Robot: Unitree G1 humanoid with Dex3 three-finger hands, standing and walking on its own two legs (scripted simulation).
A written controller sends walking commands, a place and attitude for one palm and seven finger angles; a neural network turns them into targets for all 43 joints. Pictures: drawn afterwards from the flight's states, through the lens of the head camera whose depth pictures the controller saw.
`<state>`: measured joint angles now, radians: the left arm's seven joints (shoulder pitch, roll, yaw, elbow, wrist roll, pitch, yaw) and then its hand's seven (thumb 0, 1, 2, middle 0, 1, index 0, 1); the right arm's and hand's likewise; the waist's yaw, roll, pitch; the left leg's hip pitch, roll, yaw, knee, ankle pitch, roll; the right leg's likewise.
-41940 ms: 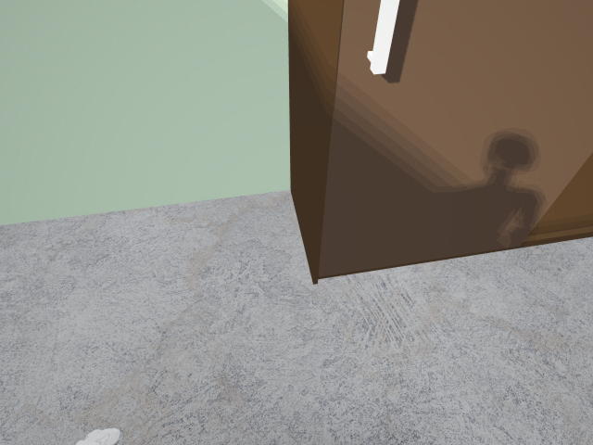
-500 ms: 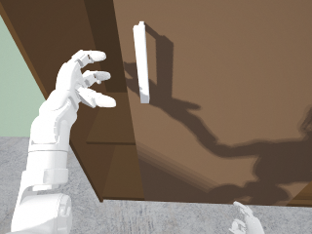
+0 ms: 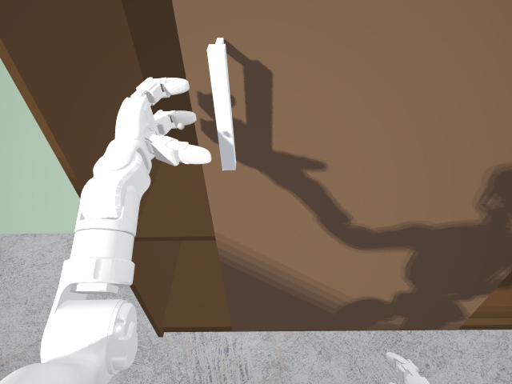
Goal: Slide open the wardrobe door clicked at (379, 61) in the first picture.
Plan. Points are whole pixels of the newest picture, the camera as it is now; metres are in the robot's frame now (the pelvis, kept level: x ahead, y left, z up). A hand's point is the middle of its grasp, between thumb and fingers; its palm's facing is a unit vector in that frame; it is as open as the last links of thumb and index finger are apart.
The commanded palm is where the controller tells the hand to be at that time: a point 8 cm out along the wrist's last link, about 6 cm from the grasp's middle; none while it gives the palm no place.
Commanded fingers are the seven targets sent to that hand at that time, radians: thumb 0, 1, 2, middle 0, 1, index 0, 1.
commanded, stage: move the hooked fingers beside the handle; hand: left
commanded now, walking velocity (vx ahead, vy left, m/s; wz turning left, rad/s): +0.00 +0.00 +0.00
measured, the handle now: (224, 108) +0.49 +0.09 +0.23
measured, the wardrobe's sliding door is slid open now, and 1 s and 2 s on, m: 0.28 0.28 0.28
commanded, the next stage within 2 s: feel for the door with the fingertips in 0.64 s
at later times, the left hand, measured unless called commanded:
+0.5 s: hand (184, 124) +0.41 +0.13 +0.25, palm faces +0.04 -1.00 +0.02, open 14.0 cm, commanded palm +0.39 +0.19 +0.23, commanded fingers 0.00 -0.50 0.30 -0.30 -1.20 -0.30 -1.20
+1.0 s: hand (196, 126) +0.42 +0.12 +0.24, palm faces +0.03 -1.00 +0.01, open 14.0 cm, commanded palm +0.40 +0.16 +0.23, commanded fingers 0.00 -0.50 0.30 -0.30 -1.20 -0.30 -1.20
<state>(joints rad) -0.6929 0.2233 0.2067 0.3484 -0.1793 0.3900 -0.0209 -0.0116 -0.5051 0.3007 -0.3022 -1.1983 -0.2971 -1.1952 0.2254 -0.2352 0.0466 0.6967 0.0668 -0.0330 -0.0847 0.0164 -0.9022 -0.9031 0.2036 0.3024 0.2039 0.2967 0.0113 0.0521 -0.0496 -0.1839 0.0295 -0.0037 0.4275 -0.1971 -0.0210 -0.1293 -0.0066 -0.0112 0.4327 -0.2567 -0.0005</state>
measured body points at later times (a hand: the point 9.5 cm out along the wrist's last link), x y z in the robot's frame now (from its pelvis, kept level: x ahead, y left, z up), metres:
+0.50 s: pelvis -0.01 +0.00 +0.00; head -0.04 -0.01 +0.45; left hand +0.40 +0.19 +0.25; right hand +0.16 -0.23 -0.09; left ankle +0.02 +0.14 -0.74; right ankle -0.01 -0.12 -0.74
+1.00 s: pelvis +0.01 +0.00 +0.00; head -0.02 -0.01 +0.45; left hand +0.41 +0.17 +0.24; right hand +0.16 -0.23 -0.10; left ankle +0.02 +0.14 -0.74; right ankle -0.01 -0.12 -0.74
